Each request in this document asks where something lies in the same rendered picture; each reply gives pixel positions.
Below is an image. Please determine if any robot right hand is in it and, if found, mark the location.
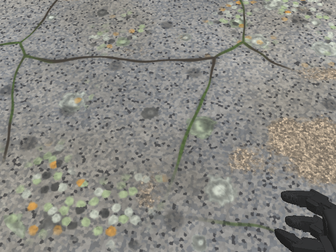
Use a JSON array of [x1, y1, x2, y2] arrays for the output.
[[274, 189, 336, 252]]

